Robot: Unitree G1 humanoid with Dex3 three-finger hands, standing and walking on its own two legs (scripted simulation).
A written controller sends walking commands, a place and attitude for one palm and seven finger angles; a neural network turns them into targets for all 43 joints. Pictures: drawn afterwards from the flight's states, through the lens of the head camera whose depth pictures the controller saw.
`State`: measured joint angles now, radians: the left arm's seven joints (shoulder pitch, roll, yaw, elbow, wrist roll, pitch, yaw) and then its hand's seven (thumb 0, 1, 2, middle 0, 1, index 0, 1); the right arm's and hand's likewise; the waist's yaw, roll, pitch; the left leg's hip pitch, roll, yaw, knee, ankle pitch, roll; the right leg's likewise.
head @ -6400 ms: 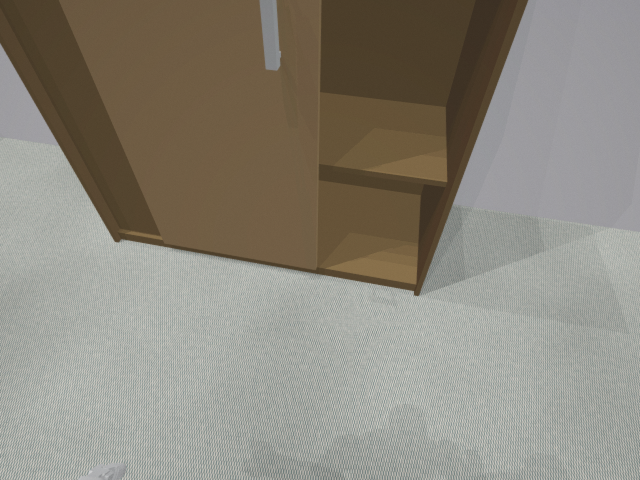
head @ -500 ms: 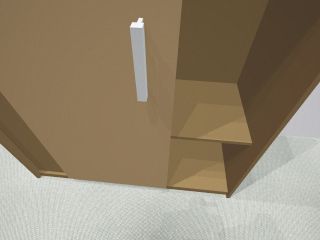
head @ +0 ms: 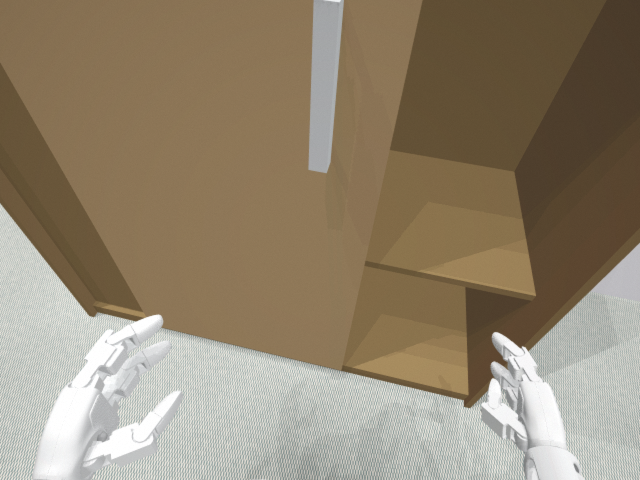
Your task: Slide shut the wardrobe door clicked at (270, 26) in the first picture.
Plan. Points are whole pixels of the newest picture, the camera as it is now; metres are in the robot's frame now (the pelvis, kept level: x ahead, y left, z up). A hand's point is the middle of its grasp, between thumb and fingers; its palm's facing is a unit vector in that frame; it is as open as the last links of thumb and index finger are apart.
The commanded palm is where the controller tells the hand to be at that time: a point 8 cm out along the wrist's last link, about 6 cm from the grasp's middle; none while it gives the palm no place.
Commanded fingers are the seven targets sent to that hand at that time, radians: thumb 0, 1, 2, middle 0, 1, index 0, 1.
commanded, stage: raise the hand with hooked fingers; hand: left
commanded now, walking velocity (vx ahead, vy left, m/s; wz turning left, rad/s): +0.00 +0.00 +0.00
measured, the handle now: (327, 87) +0.53 +0.06 +0.23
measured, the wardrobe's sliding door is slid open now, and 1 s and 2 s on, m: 0.38 0.38 0.38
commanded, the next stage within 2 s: move the hooked fingers beside the handle in 1.56 s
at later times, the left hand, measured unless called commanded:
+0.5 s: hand (114, 305) +0.23 +0.23 +0.15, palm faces -0.05 -0.99 -0.11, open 12.3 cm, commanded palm +0.21 +0.29 +0.16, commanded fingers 0.00 -0.34 0.37 -0.29 -1.10 -0.29 -1.10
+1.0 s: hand (40, 191) +0.28 +0.29 +0.25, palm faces +0.01 -0.99 -0.15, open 13.9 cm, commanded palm +0.25 +0.33 +0.25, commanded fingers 0.00 -0.50 0.30 -0.30 -1.20 -0.30 -1.20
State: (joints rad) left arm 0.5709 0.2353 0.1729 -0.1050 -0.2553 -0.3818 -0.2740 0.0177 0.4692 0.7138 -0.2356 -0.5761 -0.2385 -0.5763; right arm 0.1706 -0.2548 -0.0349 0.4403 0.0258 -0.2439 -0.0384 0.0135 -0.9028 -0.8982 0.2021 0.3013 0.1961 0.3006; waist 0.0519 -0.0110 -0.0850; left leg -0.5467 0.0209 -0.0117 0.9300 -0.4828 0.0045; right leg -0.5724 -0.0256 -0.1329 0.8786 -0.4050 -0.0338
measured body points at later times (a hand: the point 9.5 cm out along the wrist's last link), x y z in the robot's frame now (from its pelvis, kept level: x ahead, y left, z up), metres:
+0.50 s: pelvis +0.01 +0.01 +0.03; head +0.00 +0.01 +0.48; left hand +0.23 +0.29 +0.16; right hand +0.15 -0.25 -0.03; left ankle +0.00 +0.12 -0.69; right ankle +0.03 -0.10 -0.69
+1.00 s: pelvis +0.01 +0.01 +0.05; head -0.01 -0.01 +0.50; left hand +0.27 +0.34 +0.25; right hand +0.21 -0.20 -0.02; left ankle +0.00 +0.12 -0.69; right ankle +0.03 -0.10 -0.69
